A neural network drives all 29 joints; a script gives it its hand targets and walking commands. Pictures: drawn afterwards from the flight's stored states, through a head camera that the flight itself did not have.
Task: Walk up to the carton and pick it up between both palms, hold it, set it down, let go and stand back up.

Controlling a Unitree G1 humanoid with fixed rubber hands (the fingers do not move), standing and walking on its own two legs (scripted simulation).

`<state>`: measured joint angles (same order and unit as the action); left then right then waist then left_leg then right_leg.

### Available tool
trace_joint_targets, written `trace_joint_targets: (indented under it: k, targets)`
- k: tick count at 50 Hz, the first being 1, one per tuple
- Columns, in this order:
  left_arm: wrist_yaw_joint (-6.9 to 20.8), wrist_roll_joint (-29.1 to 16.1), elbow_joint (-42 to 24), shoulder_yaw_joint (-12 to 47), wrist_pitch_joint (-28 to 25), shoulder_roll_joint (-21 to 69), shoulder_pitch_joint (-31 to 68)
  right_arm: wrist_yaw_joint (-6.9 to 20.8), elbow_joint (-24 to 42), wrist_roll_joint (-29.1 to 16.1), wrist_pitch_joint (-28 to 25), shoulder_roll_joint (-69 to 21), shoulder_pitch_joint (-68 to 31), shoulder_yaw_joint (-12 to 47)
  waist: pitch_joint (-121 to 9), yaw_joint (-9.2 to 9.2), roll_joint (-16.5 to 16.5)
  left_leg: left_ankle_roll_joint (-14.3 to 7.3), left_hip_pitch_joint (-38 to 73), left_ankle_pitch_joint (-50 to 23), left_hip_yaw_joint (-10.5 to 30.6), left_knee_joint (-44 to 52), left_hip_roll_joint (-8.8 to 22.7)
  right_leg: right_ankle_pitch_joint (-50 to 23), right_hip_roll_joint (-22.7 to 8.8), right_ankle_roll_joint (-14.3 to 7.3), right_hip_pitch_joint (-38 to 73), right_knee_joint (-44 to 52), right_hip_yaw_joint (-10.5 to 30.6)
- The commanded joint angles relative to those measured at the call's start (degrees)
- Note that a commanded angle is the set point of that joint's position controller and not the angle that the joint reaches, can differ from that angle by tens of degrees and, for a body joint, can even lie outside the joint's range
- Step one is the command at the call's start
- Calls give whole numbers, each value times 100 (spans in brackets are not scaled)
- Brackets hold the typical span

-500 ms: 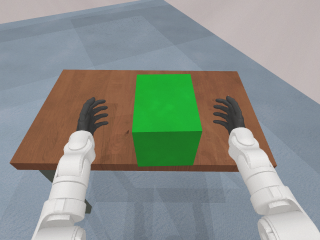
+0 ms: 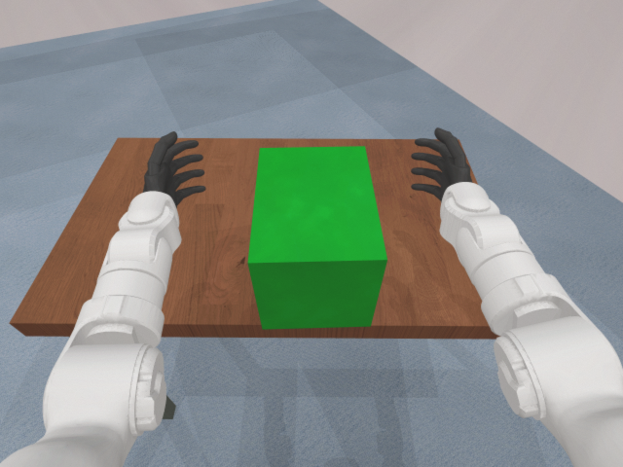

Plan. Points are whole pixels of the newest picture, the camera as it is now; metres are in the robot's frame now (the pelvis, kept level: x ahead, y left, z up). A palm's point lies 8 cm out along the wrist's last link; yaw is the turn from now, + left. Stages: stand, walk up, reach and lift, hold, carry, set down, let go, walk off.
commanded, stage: reach and lift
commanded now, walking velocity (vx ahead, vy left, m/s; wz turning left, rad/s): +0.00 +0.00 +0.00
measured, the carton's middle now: (314, 236) +0.48 +0.04 +0.00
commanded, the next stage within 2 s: none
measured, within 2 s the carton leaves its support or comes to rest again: neither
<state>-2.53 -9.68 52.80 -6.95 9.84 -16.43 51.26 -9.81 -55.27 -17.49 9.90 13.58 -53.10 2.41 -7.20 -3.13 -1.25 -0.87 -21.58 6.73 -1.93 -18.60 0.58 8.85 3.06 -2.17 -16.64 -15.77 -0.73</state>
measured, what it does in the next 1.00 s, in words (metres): stands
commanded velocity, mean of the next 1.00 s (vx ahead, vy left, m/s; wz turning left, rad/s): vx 0.00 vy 0.00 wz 0.00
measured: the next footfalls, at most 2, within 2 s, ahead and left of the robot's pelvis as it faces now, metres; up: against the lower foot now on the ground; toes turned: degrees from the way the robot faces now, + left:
none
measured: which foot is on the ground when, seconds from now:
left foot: down 0.00-1.00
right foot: down 0.00-1.00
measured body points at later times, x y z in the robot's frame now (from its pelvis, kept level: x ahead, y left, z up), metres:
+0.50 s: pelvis -0.01 +0.01 -0.01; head +0.05 +0.03 +0.44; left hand +0.47 +0.25 +0.15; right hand +0.49 -0.14 +0.15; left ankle +0.02 +0.11 -0.75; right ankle -0.02 -0.09 -0.75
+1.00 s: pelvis -0.01 +0.02 -0.01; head +0.10 +0.03 +0.42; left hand +0.46 +0.23 +0.05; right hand +0.49 -0.11 +0.06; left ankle +0.02 +0.11 -0.75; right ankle -0.02 -0.09 -0.75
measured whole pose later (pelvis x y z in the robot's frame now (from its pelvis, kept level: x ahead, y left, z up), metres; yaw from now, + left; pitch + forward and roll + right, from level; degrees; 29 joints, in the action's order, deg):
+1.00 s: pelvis -0.01 +0.02 -0.01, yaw -1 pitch +27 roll -2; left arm -1.3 -4.4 78.8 -11.9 -15.8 -12.4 60.9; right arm -4.7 -70.5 -7.1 -8.3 9.8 -59.9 -4.6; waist -13.9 -3.5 -0.2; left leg -2.3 -42.7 3.5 -1.8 -19.3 0.3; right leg 4.4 2.6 -0.6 -36.9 -14.6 -0.9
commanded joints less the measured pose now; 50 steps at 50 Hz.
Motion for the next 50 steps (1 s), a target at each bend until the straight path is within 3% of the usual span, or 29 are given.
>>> trace_joint_targets:
  k: [1, 14, 22, 26, 32, 36, 42, 43, 45, 47, 48, 49, 50]
  targets:
    - [-52, -173, -551, 41, -392, -1039, 2954, 73, 610, -76, -274, 829, -3159, -114, -3550, -21, 209, -28, 2078, -2469, 169, -467, 54, -2256, -191, 438, 338, -180, 40]
    - [-163, -801, 1029, 729, -647, -1356, 4271, 348, -748, -248, -257, 1061, -4393, 8, -3901, 118, 340, 4, 1616, -2082, 351, -573, 235, -1829, -313, 503, -259, -289, -39]
    - [11, -592, 1919, 698, -1167, -1102, 3844, 491, -1380, -115, -665, 886, -3921, -24, -3493, 198, 320, 72, 1302, -2148, 440, -556, 282, -1659, -360, 426, -230, -203, 52]
    - [88, -428, 1889, 559, -1691, -990, 3609, 578, -1183, 38, -1095, 822, -3601, -149, -3602, 184, 349, 164, 1337, -2294, 413, -541, 242, -1636, -314, 345, -388, -130, 67]
    - [-19, -608, 1312, 658, -2267, -971, 4067, 680, -538, 325, -1577, 907, -3894, -423, -4779, 29, 592, 353, 1910, -2619, 333, -712, 234, -1607, -203, 314, -1271, -55, -54]
    - [-82, -597, 1376, 641, -2434, -908, 3993, 690, -573, 397, -1756, 901, -3867, -444, -5373, -18, 474, 333, 1840, -2787, 306, -846, 241, -1786, -198, 361, -1416, -119, -63]
    - [-68, -347, 1789, 424, -2638, -725, 3634, 643, -925, 484, -1995, 831, -3589, -491, -5315, 60, 240, 274, 1288, -2787, 287, -821, 228, -2083, -226, 395, -1248, -237, 8]
    - [17, -123, 2016, 146, -2716, -513, 3177, 593, -873, 548, -1997, 310, -3212, -268, -5025, -203, 167, 227, 1022, -3102, 230, -921, 153, -2506, -220, 390, -877, -281, 87]
    - [98, 272, 1926, -203, -2761, -411, 3098, 536, -824, 733, -2050, 158, -3199, -435, -4966, -238, 70, 170, 610, -3246, 197, -740, 85, -3155, -217, 419, -233, -370, 138]
    - [140, 664, 1853, -662, -2824, -278, 2909, 497, -633, 1009, -2100, -148, -3060, -606, -4971, -267, 55, 112, -10, -3034, 129, -517, -10, -3597, -262, 442, 492, -440, 164]
    - [171, 798, 1733, -792, -2844, -182, 3105, 502, -473, 1252, -2124, -380, -3212, -811, -5009, -230, -127, 104, -185, -2702, 121, -348, -39, -3438, -207, 444, 696, -386, 82]
    - [222, 906, 1501, -887, -2870, 87, 3096, 523, -297, 1538, -2137, -596, -3144, -1005, -5049, -112, -45, 53, 12, -2934, 138, -336, -54, -3449, -206, 464, 604, -366, 25]
    - [250, 1233, 1176, -1141, -2876, 273, 3106, 530, 24, 1874, -2191, -741, -3057, -1275, -5273, -127, 3, 102, 406, -3195, 192, -329, -85, -3474, -155, 426, 487, -291, -11]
